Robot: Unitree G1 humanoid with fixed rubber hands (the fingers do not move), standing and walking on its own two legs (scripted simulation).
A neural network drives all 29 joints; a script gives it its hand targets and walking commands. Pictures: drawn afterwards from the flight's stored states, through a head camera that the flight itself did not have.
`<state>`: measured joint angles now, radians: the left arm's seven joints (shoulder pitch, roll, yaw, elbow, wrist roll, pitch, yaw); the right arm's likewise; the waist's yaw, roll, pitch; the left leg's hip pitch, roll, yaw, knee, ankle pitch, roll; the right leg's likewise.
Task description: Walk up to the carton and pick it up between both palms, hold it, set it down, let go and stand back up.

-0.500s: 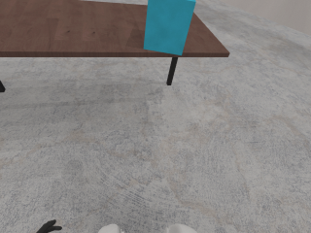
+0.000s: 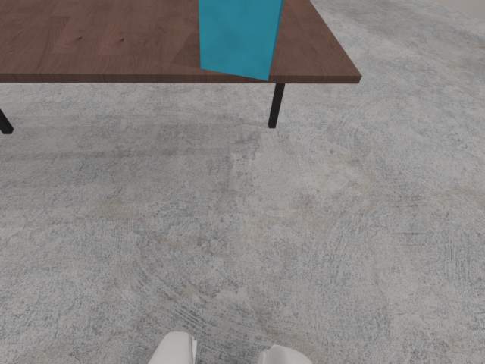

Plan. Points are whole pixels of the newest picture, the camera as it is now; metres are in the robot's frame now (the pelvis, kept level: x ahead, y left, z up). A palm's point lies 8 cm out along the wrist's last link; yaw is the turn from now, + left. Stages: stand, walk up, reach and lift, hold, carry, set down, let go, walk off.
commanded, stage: walk up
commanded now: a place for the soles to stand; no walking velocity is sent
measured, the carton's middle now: (244, 14) +0.96 +0.03 +0.13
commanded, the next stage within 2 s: none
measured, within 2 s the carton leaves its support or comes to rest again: neither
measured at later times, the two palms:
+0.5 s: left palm out of the picture +0.09 +0.33 -0.11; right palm out of the picture +0.07 -0.29 -0.10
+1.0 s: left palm out of the picture +0.05 +0.32 -0.11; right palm out of the picture +0.10 -0.30 -0.09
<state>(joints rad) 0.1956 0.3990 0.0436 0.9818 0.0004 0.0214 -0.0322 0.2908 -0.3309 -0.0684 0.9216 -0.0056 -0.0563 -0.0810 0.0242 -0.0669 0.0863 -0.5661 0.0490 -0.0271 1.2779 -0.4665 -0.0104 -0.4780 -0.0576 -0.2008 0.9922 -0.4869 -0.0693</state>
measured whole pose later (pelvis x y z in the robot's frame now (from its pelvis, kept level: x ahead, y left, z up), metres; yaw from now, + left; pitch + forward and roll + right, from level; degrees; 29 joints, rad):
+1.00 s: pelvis +0.00 +0.00 +0.00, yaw +7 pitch -2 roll -1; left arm 0.10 0.40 0.04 1.00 0.00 0.00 -0.02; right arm 0.25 -0.33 -0.06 0.92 -0.01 -0.06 -0.06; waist 0.02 -0.03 0.09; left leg -0.52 0.00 -0.06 0.98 -0.43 0.01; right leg -0.44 -0.07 -0.20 0.97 -0.48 -0.06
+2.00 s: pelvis +0.03 +0.03 +0.01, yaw +12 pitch -3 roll +0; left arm 0.21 0.40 0.04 1.01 0.00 -0.01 -0.07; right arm 0.23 -0.34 -0.06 0.92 -0.01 -0.08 0.00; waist 0.02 -0.04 0.09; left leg -0.45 0.02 0.08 0.94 -0.44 0.03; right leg -0.37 -0.14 -0.19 0.99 -0.54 -0.06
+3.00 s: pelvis +0.32 +0.03 +0.02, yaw +6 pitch -3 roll +0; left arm 0.16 0.40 0.04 0.90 0.00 0.00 -0.06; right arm 0.29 -0.35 -0.07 0.92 -0.01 -0.11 -0.04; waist 0.02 -0.08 0.07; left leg -0.40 0.06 0.09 0.87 -0.41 0.02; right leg -0.54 -0.10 -0.14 1.23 -0.52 -0.06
